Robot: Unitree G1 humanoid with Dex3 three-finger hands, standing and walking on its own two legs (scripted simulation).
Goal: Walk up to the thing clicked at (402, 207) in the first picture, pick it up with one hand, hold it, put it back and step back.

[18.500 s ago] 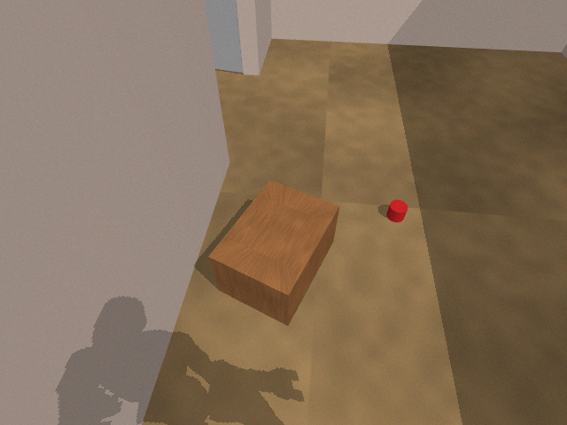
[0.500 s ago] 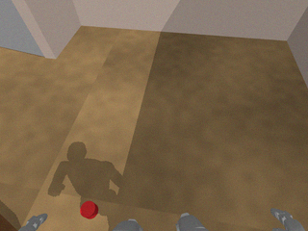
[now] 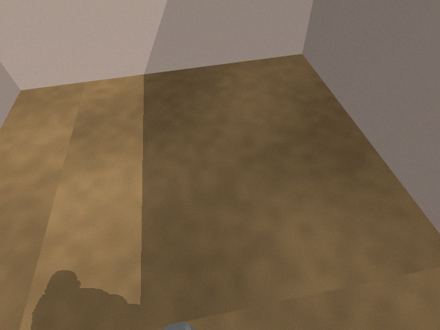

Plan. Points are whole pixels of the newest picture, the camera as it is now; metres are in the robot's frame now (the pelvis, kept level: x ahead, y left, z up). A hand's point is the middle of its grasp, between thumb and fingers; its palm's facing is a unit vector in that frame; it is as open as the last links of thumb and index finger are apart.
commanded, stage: walk up
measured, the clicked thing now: out of the picture +0.17 +0.47 -0.72
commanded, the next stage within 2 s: stand in 1.14 s
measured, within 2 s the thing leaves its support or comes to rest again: neither
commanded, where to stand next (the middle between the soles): +0.08 +0.00 m, yaw -11 degrees
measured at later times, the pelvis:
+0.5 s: pelvis +0.01 +0.02 -0.01, yaw -10 degrees
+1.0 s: pelvis +0.03 +0.02 +0.02, yaw -14 degrees
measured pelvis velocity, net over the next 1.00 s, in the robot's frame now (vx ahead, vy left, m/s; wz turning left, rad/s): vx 0.03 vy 0.02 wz -0.24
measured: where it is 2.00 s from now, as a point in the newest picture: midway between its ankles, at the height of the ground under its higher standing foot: outside the picture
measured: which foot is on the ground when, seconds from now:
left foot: up 0.00-0.18, down 0.20-1.00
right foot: down 0.00-0.22, up 0.24-0.46, down 0.48-1.00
